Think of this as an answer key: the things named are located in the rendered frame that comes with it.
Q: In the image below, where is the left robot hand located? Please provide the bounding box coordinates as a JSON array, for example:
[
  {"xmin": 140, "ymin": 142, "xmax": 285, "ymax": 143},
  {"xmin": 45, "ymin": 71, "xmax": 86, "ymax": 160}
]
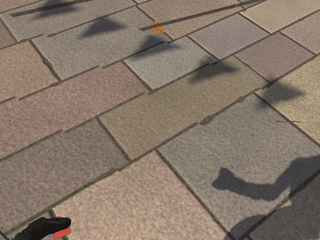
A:
[{"xmin": 11, "ymin": 217, "xmax": 71, "ymax": 240}]

